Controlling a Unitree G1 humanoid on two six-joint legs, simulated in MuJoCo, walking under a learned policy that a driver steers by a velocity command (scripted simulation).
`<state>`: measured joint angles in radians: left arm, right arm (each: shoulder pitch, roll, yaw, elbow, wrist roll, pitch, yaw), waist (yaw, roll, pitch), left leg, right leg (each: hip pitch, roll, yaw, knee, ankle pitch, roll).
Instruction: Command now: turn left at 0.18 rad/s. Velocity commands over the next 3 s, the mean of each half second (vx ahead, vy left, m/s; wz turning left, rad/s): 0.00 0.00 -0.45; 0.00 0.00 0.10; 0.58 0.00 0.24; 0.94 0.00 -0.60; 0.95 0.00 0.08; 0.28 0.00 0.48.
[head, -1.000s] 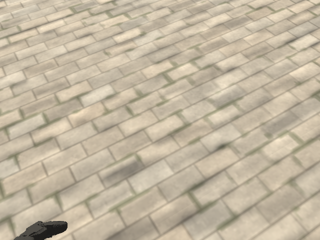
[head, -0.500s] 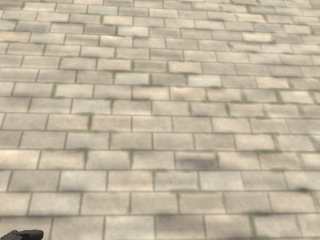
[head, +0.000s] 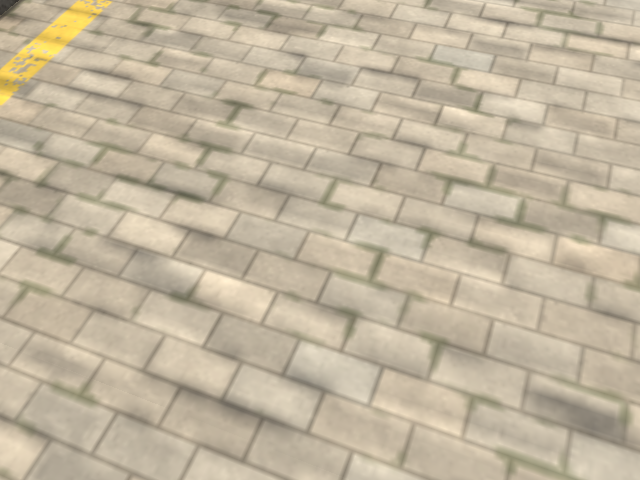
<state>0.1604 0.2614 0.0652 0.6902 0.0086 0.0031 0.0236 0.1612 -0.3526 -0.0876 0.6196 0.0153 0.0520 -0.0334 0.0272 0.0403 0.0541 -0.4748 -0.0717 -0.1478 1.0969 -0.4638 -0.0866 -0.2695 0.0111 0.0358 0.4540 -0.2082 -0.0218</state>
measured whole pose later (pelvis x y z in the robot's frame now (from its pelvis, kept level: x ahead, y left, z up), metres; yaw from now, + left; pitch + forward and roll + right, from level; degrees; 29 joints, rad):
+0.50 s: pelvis +0.01 -0.01 -0.01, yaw -19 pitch +2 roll +1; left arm 0.17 0.32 0.08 0.60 -0.03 0.08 -0.03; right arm 0.14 -0.30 -0.09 0.68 0.02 0.00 -0.02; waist 0.00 0.02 0.07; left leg -0.19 0.11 0.17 0.55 -0.38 -0.05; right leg -0.38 -0.04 -0.07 0.66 -0.29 0.03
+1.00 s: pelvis +0.03 -0.02 -0.01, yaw -12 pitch +1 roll -1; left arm 0.09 0.27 0.06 0.69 0.01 0.04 0.03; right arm 0.22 -0.30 -0.07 0.69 0.03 0.06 0.01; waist -0.01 -0.01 0.06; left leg -0.38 0.08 0.06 0.81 -0.43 -0.06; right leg -0.20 -0.03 -0.21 0.47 -0.29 -0.04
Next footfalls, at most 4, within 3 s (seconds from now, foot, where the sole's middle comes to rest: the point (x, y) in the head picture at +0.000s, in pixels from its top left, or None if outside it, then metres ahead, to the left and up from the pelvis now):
0.14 left None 0.03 0.15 -0.78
0.50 right None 0.02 -0.13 -0.78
1.08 left None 0.07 0.09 -0.78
1.58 right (397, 454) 0.51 -0.07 -0.78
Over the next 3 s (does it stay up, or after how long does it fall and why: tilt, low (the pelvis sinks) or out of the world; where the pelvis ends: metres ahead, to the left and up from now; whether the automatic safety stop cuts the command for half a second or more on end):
stays up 1.42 -0.38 -0.02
